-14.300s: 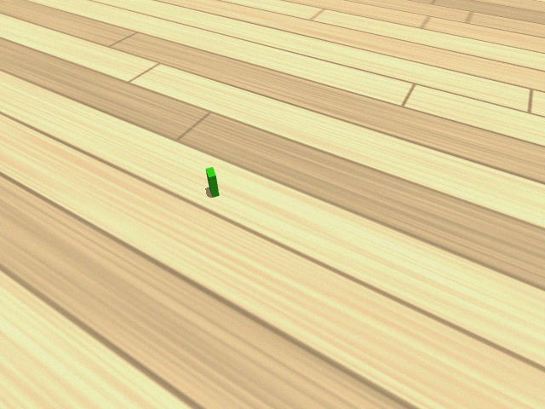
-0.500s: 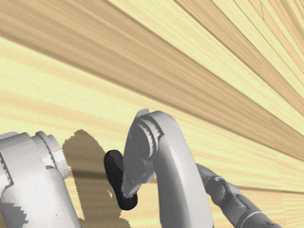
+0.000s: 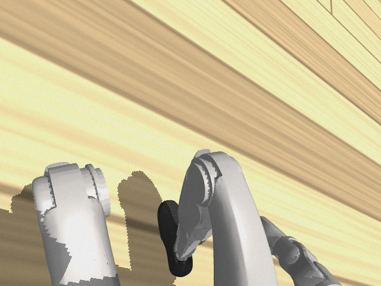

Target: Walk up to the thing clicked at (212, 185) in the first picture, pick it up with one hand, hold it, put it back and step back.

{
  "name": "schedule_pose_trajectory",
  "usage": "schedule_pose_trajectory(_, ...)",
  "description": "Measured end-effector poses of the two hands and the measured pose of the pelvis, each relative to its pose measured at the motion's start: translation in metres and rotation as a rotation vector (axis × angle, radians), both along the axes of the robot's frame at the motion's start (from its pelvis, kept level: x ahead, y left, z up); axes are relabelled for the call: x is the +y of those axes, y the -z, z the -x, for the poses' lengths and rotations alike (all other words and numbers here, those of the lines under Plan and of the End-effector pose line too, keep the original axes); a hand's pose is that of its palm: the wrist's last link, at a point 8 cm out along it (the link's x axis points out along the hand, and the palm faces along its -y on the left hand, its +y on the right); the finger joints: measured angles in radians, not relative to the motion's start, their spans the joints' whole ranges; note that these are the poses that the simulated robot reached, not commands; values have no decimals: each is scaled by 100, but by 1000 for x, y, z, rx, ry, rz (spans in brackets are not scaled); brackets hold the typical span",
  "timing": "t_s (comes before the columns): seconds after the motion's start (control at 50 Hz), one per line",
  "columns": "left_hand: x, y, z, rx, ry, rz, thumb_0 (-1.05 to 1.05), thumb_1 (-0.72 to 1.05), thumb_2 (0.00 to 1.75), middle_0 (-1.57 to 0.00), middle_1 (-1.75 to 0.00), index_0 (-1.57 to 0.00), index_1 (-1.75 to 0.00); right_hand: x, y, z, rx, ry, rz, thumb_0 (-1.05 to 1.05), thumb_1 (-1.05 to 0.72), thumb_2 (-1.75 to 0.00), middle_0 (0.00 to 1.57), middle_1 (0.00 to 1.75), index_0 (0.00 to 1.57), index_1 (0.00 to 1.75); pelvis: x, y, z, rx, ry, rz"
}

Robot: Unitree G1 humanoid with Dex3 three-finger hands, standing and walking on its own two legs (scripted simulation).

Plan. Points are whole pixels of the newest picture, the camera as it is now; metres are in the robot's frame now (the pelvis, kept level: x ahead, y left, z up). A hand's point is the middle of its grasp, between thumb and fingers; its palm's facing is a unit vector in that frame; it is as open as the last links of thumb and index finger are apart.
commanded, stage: settle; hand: left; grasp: from the side
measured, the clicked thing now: out of the picture +0.40 +0.36 -0.14
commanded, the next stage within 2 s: hold in 0.08 s
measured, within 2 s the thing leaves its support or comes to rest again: neither
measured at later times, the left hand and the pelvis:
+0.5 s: hand out of the picture +0.36 +0.36 +0.01, palm faces +0.47 -0.88 -0.10, open 10.1 cm; pelvis +0.02 -0.01 +0.05, yaw +7 degrees
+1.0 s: hand out of the picture +0.34 +0.31 +0.23, palm faces +0.49 -0.87 -0.06, open 10.2 cm; pelvis +0.04 -0.01 +0.21, yaw +12 degrees
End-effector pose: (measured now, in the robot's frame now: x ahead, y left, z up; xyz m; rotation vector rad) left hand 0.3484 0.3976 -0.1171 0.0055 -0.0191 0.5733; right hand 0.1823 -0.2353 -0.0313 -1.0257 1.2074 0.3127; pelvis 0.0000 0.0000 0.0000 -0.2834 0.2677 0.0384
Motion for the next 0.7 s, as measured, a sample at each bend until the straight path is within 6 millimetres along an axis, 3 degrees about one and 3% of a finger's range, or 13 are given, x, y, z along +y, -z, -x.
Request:
schedule_pose_trajectory(0.34, 5, -79, 23, 66, 30, -56, -7, -42, 96, -70, -109, -76, -113, 5, 14, -32, -82, 168, -197, 0, -87, -89, 21, 31, 21, 30, -8, -28, -13, 170, -46, -63)
schedule_pose_trajectory(0.5, -3, -129, 33, 57, 84, -82, -7, -41, 96, -70, -109, -76, -112, 0, 17, -44, -113, 275, -267, 1, -89, -89, 21, 30, 21, 30, -13, -45, -21, 245, -70, -96)
schedule_pose_trajectory(0.6, -10, -169, 41, 53, 51, -60, -7, -42, 97, -70, -108, -76, -112, 1, 6, -56, -151, 334, -320, 1, -89, -89, 21, 30, 21, 30, -16, -66, -25, 284, -83, -120)
schedule_pose_trajectory(0.7, -25, -212, 44, 82, 83, -59, -7, -44, 99, -71, -108, -77, -112, 5, -18, -70, -207, 374, -372, 1, -89, -89, 20, 30, 21, 30, -18, -97, -28, 311, -92, -135)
